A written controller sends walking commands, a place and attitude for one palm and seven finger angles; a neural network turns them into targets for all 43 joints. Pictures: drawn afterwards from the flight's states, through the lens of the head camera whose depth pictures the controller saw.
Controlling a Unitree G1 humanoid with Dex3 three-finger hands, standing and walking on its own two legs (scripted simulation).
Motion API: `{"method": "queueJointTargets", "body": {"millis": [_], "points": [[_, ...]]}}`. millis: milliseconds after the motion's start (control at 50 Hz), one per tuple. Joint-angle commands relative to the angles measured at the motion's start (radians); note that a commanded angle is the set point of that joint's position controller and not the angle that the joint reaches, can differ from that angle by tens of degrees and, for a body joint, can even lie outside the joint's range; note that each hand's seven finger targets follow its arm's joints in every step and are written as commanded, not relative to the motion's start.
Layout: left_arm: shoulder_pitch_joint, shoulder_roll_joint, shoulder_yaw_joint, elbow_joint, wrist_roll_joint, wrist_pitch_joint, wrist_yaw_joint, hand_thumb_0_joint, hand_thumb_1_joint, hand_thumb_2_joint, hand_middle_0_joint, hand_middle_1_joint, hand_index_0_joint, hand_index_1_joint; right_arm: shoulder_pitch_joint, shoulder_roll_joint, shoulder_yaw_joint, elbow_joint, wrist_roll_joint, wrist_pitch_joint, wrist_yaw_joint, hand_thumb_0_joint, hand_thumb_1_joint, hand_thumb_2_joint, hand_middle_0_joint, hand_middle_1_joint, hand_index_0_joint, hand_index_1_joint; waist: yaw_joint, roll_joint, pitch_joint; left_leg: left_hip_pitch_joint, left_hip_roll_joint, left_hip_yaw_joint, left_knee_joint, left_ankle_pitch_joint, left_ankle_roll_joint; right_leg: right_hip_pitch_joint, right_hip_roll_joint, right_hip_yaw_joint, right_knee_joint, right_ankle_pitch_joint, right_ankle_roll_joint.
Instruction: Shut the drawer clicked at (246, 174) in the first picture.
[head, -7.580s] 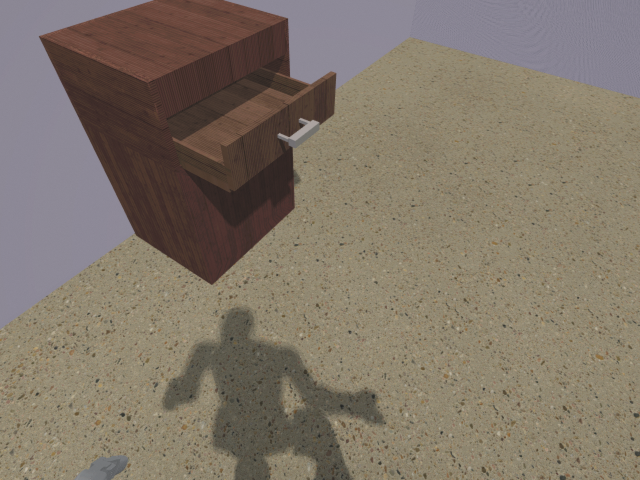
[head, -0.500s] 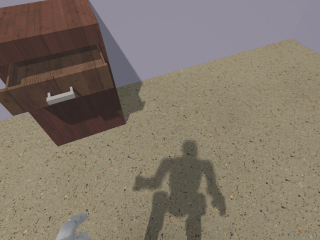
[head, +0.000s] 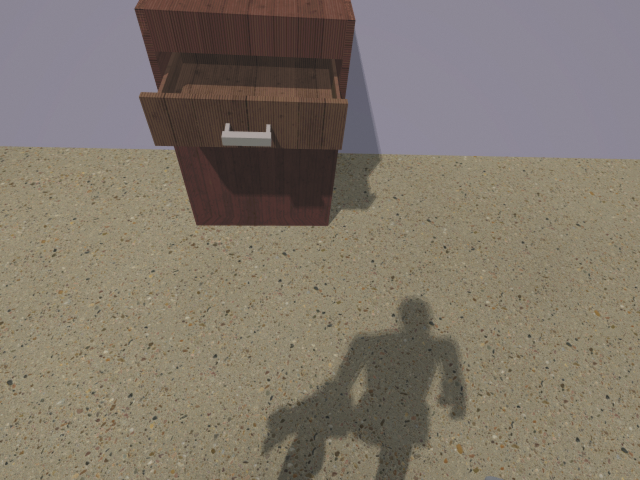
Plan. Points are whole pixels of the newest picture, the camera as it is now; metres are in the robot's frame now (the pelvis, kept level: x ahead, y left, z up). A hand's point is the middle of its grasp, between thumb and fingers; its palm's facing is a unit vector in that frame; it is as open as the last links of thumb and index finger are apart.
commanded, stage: take the last steps up to it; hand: left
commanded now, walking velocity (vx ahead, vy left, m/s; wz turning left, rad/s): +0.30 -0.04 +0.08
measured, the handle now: (247, 133) +0.85 +0.26 -0.13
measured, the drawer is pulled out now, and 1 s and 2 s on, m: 0.20 0.20 0.20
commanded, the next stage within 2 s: come to a stop and stand still in 1.64 s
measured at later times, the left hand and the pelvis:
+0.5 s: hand out of the picture +0.12 +0.16 -0.14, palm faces -0.01 -0.98 -0.21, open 7.4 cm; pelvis +0.04 -0.03 +0.01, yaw +0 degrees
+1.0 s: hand out of the picture +0.06 +0.06 -0.15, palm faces +0.21 -0.97 -0.15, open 7.4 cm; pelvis +0.16 -0.07 +0.02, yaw +4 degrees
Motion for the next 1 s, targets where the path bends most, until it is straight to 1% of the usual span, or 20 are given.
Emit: {"method": "queueJointTargets", "body": {"millis": [0,40,100,220,320,400,440,480,500,520,540,560,580,600,620,660,700,800,860,980], "points": [[-0.036,0.044,0.008,-0.071,0.003,-0.015,0.004,0.000,0.900,0.900,-0.200,-0.300,-0.200,-0.300,0.115,-0.193,-0.026,-0.015,-0.014,-0.030,-0.032,0.000,-0.900,-0.900,0.200,0.300,0.200,0.300,-0.070,0.344,-0.168,0.189,0.330,-0.281,-0.243,0.654,0.155,-0.189,0.026,0.152,0.307,-0.141,0.014],[-0.056,0.064,0.012,-0.039,0.006,-0.022,-0.013,0.000,0.900,0.900,-0.200,-0.300,-0.200,-0.300,0.097,-0.145,-0.011,-0.013,-0.011,-0.037,-0.038,0.000,-0.900,-0.900,0.200,0.300,0.200,0.300,-0.068,0.284,-0.071,0.157,0.273,-0.257,-0.289,0.470,0.135,-0.233,0.041,0.152,0.384,-0.021,0.010],[-0.033,0.046,0.003,0.002,0.012,-0.038,-0.029,0.000,0.900,0.900,-0.200,-0.300,-0.200,-0.300,0.150,-0.123,-0.007,0.010,-0.005,-0.061,-0.038,0.000,-0.900,-0.900,0.200,0.300,0.200,0.300,-0.066,0.181,-0.044,0.196,0.244,-0.230,-0.334,0.376,0.131,-0.267,0.044,0.135,0.392,0.067,0.013],[-0.082,0.022,0.000,0.003,0.014,-0.040,-0.034,0.000,0.900,0.900,-0.200,-0.300,-0.200,-0.300,0.255,-0.095,-0.014,0.053,-0.007,-0.080,-0.041,0.000,-0.900,-0.900,0.200,0.300,0.200,0.300,-0.080,0.157,0.033,0.183,0.271,-0.267,-0.412,0.187,0.159,-0.308,0.028,0.143,0.314,0.116,0.019],[-0.154,0.005,0.002,-0.024,0.008,-0.043,-0.047,0.000,0.900,0.900,-0.200,-0.300,-0.200,-0.300,0.275,-0.106,-0.017,0.071,-0.015,-0.083,-0.041,0.000,-0.900,-0.900,0.200,0.300,0.200,0.300,-0.088,0.189,0.070,0.149,0.294,-0.269,-0.445,0.061,0.174,-0.287,0.013,0.136,0.146,0.120,0.012],[-0.180,-0.014,0.004,-0.033,0.004,-0.056,-0.053,0.000,0.900,0.900,-0.200,-0.300,-0.200,-0.300,0.279,-0.118,-0.021,0.094,-0.023,-0.081,-0.038,0.000,-0.900,-0.900,0.200,0.300,0.200,0.300,-0.086,0.200,0.056,0.086,0.289,-0.249,-0.407,0.060,0.160,-0.145,0.043,0.096,-0.031,0.092,-0.003],[-0.123,-0.021,0.009,-0.013,0.004,-0.064,-0.053,0.000,0.900,0.900,-0.200,-0.300,-0.200,-0.300,0.269,-0.115,-0.021,0.105,-0.022,-0.078,-0.037,0.000,-0.900,-0.900,0.200,0.300,0.200,0.300,-0.056,0.181,0.030,0.021,0.268,-0.211,-0.345,0.068,0.137,-0.004,0.074,0.071,-0.116,0.139,-0.010],[0.016,0.003,0.020,0.045,0.007,-0.079,-0.047,0.000,0.900,0.900,-0.200,-0.300,-0.200,-0.300,0.272,-0.090,-0.014,0.121,-0.018,-0.077,-0.035,0.000,-0.900,-0.900,0.200,0.300,0.200,0.300,0.002,0.094,-0.029,-0.080,0.185,-0.149,-0.169,0.017,0.080,0.242,0.098,0.063,-0.250,0.206,-0.022],[0.129,0.072,0.032,0.079,0.013,-0.093,-0.040,0.000,0.900,0.900,-0.200,-0.300,-0.200,-0.300,0.276,-0.053,-0.008,0.118,-0.008,-0.080,-0.028,0.000,-0.900,-0.900,0.200,0.300,0.200,0.300,0.051,-0.054,-0.096,-0.206,0.109,-0.057,0.058,-0.030,0.038,0.428,-0.021,0.206,-0.340,0.091,-0.061],[0.239,0.170,0.054,0.106,0.013,-0.100,-0.028,0.000,0.900,0.900,-0.200,-0.300,-0.200,-0.300,0.262,0.008,0.006,0.080,-0.001,-0.084,-0.023,0.000,-0.900,-0.900,0.200,0.300,0.200,0.300,0.084,-0.325,-0.127,-0.405,0.001,0.033,0.359,-0.268,0.004,0.521,-0.269,0.563,-0.478,0.023,-0.150],[0.261,0.165,0.045,0.107,-0.003,-0.095,-0.018,0.000,0.900,0.900,-0.200,-0.300,-0.200,-0.300,0.202,-0.048,-0.006,0.057,-0.006,-0.076,-0.020,0.000,-0.900,-0.900,0.200,0.300,0.200,0.300,0.094,-0.191,-0.101,-0.425,0.036,-0.055,0.507,-0.274,0.016,0.409,-0.311,0.635,-0.559,-0.065,-0.195],[0.167,0.137,0.043,0.091,-0.005,-0.101,-0.015,0.000,0.900,0.900,-0.200,-0.300,-0.200,-0.300,0.216,-0.048,-0.018,0.072,-0.006,-0.072,-0.013,0.000,-0.900,-0.900,0.200,0.300,0.200,0.300,0.049,-0.142,-0.068,-0.408,0.080,-0.085,0.572,-0.163,0.024,0.298,-0.278,0.597,-0.593,-0.227,-0.195],[0.088,0.103,0.035,0.072,-0.004,-0.100,-0.014,0.000,0.900,0.900,-0.200,-0.300,-0.200,-0.300,0.202,-0.033,-0.020,0.082,-0.008,-0.066,-0.010,0.000,-0.900,-0.900,0.200,0.300,0.200,0.300,0.019,-0.096,-0.010,-0.411,0.096,-0.075,0.615,-0.097,0.018,0.192,-0.267,0.576,-0.615,-0.281,-0.192],[0.036,0.064,0.025,0.059,-0.002,-0.100,-0.008,0.000,0.900,0.900,-0.200,-0.300,-0.200,-0.300,0.221,-0.019,-0.024,0.098,-0.013,-0.056,-0.006,0.000,-0.900,-0.900,0.200,0.300,0.200,0.300,-0.016,-0.032,0.014,-0.378,0.116,-0.074,0.624,-0.039,0.010,0.127,-0.243,0.492,-0.613,-0.225,-0.183],[-0.002,0.026,0.014,0.050,-0.001,-0.105,-0.006,0.000,0.900,0.900,-0.200,-0.300,-0.200,-0.300,0.258,0.003,-0.023,0.116,-0.017,-0.046,-0.004,0.000,-0.900,-0.900,0.200,0.300,0.200,0.300,-0.047,-0.022,0.027,-0.341,0.128,-0.070,0.608,0.020,-0.003,0.062,-0.202,0.384,-0.621,-0.137,-0.157],[0.009,-0.009,0.002,0.057,0.000,-0.114,-0.005,0.000,0.900,0.900,-0.200,-0.300,-0.200,-0.300,0.299,0.031,-0.018,0.134,-0.021,-0.033,-0.001,0.000,-0.900,-0.900,0.200,0.300,0.200,0.300,-0.070,-0.015,0.024,-0.304,0.122,-0.047,0.578,0.090,-0.022,0.026,-0.146,0.258,-0.622,-0.005,-0.138],[0.067,-0.024,-0.004,0.082,0.001,-0.122,-0.004,0.000,0.900,0.900,-0.200,-0.300,-0.200,-0.300,0.284,0.039,-0.023,0.132,-0.021,-0.029,0.003,0.000,-0.900,-0.900,0.200,0.300,0.200,0.300,-0.060,-0.026,0.038,-0.324,0.118,-0.034,0.552,0.139,-0.033,0.043,-0.121,0.227,-0.633,0.053,-0.138],[0.154,-0.018,-0.005,0.119,0.004,-0.139,-0.001,0.000,0.900,0.900,-0.200,-0.300,-0.200,-0.300,0.161,0.020,-0.028,0.085,-0.019,-0.036,0.012,0.000,-0.900,-0.900,0.200,0.300,0.200,0.300,-0.030,-0.010,0.040,-0.428,0.134,-0.035,0.450,0.172,-0.050,0.167,-0.143,0.255,-0.642,0.113,-0.183],[0.197,-0.022,-0.004,0.138,0.007,-0.146,-0.001,0.000,0.900,0.900,-0.200,-0.300,-0.200,-0.300,0.081,0.019,-0.024,0.060,-0.018,-0.045,0.015,0.000,-0.900,-0.900,0.200,0.300,0.200,0.300,-0.017,-0.002,0.051,-0.468,0.141,-0.030,0.372,0.169,-0.052,0.235,-0.155,0.238,-0.624,0.195,-0.199],[0.257,-0.025,-0.007,0.176,0.012,-0.140,0.001,0.000,0.900,0.900,-0.200,-0.300,-0.200,-0.300,-0.053,0.049,-0.005,0.015,-0.012,-0.062,0.020,0.000,-0.900,-0.900,0.200,0.300,0.200,0.300,0.015,-0.034,0.063,-0.354,0.108,0.029,0.143,0.112,-0.029,0.258,-0.157,0.190,-0.550,0.417,-0.198]]}}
